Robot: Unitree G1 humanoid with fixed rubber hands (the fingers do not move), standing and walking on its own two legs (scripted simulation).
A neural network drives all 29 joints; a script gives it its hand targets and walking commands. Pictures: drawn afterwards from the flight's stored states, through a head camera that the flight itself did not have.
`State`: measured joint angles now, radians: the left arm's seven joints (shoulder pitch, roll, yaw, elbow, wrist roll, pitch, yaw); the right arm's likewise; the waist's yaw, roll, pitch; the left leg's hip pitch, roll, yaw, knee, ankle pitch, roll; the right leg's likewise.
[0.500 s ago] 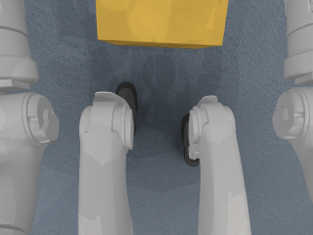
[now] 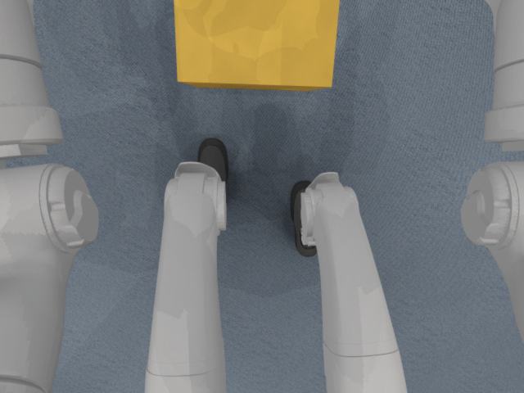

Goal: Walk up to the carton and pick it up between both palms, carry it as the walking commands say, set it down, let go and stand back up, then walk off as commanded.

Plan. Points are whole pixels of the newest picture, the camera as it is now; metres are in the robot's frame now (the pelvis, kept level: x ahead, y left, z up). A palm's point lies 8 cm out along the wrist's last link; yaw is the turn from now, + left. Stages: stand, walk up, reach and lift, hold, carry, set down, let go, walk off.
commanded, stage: set down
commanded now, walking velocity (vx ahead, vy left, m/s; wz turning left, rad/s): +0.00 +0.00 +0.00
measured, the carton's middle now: (255, 7) +0.58 +0.03 -0.45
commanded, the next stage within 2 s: let go in 0.24 s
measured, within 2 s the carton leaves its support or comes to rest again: neither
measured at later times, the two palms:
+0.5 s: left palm out of the picture +0.52 +0.27 -0.04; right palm out of the picture +0.52 -0.18 -0.05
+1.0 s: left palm out of the picture +0.32 +0.26 +0.08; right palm out of the picture +0.33 -0.20 +0.09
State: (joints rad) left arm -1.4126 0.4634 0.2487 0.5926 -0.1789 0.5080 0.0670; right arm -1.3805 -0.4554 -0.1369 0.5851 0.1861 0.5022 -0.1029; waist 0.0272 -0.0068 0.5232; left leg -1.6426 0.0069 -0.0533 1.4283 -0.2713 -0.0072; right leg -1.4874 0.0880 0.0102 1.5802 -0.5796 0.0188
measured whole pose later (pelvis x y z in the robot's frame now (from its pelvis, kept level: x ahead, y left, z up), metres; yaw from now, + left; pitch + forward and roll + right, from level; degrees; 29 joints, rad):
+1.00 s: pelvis +0.05 +0.01 +0.15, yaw +3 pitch +8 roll -2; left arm -0.19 0.24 0.12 0.44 -0.01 0.25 -0.04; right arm -0.14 -0.19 -0.14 0.42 0.06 0.20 0.07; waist 0.00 -0.01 0.16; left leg -0.77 -0.02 -0.06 0.81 -0.18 0.00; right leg -0.60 0.04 0.02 0.89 -0.43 0.01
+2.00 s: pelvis +0.14 -0.01 +0.19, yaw +4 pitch -1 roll +1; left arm 0.29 0.25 0.09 0.67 0.05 0.03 0.01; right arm 0.29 -0.26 -0.10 0.60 0.03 0.01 0.01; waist -0.01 -0.03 -0.11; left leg -0.31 -0.03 -0.06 0.54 -0.21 -0.01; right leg -0.12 0.01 0.02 0.57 -0.43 -0.02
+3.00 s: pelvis +0.11 +0.00 +0.19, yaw +4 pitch -3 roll +0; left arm 0.29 0.26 0.08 0.86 0.04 -0.01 0.01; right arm 0.30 -0.26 -0.10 0.76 0.03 -0.02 -0.01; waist 0.00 -0.03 -0.10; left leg -0.31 -0.03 -0.06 0.55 -0.18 -0.01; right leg -0.12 0.01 0.02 0.57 -0.39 -0.02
